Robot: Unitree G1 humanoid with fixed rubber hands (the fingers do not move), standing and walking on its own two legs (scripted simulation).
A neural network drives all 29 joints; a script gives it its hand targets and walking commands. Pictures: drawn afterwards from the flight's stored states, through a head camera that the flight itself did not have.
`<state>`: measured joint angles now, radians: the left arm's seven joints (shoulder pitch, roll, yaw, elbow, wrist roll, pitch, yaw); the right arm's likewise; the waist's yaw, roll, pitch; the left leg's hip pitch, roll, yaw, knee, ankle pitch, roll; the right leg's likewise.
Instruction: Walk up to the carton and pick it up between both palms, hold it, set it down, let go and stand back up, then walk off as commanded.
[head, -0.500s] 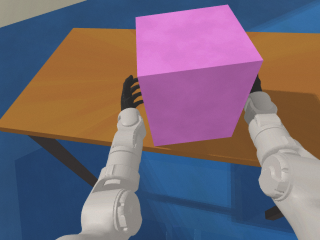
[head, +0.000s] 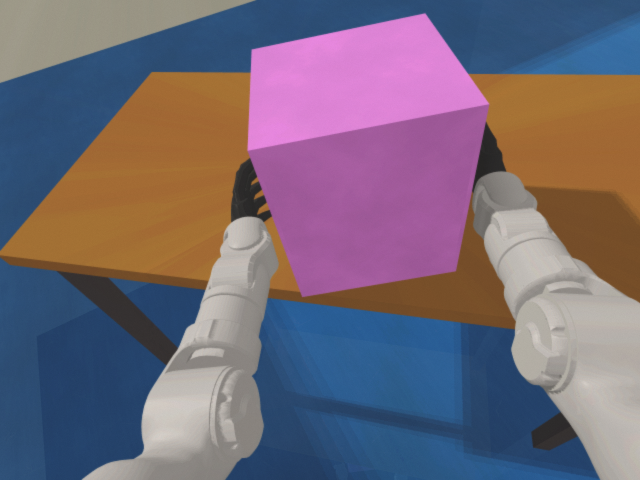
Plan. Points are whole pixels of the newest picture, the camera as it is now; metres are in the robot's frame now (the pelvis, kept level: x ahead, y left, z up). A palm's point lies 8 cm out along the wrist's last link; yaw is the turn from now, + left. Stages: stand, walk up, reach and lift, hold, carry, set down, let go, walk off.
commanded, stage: reach and lift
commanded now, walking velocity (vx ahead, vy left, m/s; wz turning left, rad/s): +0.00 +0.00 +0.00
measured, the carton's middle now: (359, 166) +0.49 -0.02 +0.13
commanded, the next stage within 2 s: none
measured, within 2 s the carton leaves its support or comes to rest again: neither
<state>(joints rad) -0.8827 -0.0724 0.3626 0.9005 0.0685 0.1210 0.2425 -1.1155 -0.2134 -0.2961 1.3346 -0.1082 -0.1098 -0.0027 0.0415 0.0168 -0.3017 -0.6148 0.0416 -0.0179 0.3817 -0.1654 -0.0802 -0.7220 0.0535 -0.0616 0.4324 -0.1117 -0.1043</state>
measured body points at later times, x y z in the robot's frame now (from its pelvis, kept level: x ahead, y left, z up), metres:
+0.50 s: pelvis +0.00 +0.01 +0.01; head +0.03 -0.01 +0.45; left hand +0.46 +0.14 +0.16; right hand +0.48 -0.16 +0.18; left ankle -0.01 +0.17 -0.73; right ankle +0.03 -0.05 -0.73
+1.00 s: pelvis +0.00 +0.05 +0.01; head -0.02 +0.08 +0.46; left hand +0.43 +0.18 +0.22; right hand +0.44 -0.12 +0.24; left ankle -0.01 +0.17 -0.73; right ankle +0.03 -0.05 -0.73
